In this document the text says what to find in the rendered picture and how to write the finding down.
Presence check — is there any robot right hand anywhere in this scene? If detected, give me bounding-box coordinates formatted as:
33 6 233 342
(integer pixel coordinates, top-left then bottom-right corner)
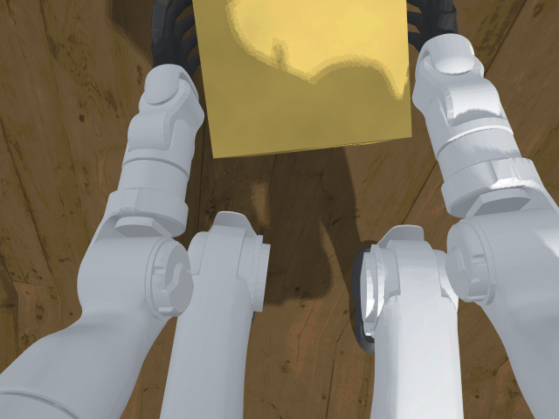
406 0 459 52

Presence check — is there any robot left upper arm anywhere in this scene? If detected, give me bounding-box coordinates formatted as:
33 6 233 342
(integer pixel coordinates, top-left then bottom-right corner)
0 237 194 419

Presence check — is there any left robot forearm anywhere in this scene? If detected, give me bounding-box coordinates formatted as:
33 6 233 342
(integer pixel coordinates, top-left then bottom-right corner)
77 64 204 305

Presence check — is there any carton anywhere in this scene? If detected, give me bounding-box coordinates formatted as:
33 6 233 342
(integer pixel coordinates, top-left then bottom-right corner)
192 0 412 158

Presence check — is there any right robot forearm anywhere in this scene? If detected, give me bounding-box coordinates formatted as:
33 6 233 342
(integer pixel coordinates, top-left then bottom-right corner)
412 33 559 218

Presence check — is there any robot left hand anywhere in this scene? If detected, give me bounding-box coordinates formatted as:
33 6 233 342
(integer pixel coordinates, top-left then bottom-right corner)
150 0 201 81

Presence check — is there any right robot shin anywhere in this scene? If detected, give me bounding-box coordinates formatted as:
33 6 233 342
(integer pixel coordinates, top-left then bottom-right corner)
363 224 459 338

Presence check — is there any robot right upper arm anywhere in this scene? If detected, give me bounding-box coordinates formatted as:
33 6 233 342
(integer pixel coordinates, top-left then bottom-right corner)
445 208 559 419

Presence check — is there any robot left thigh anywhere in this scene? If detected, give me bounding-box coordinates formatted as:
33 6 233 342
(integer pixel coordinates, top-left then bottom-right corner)
160 225 271 419

